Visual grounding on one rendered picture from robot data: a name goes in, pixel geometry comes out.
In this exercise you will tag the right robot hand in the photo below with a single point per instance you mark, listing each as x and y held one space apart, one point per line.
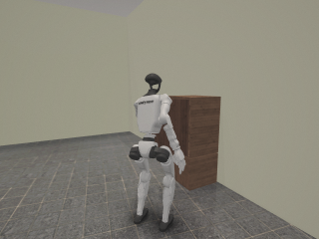
178 159

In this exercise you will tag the left robot upper arm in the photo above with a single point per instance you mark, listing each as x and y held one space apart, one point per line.
136 105

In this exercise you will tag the right robot upper arm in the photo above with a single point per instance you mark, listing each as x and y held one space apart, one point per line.
164 108

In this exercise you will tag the robot right forearm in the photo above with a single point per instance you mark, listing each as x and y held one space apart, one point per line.
168 128

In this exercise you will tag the right robot thigh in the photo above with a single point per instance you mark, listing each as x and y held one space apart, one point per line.
164 156

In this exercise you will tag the left robot shin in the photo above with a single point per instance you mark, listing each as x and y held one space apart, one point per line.
143 188

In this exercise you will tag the cupboard door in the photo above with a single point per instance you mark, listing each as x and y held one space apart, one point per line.
179 117

